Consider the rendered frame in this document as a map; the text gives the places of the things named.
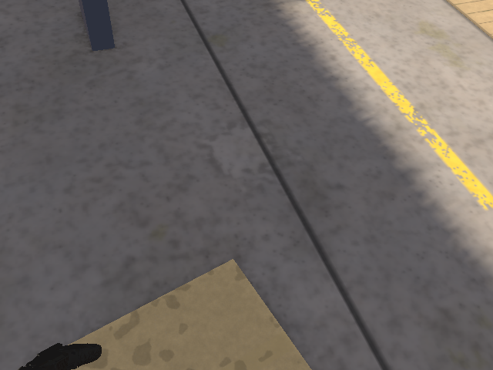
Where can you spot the left robot hand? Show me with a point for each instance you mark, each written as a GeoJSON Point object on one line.
{"type": "Point", "coordinates": [58, 357]}

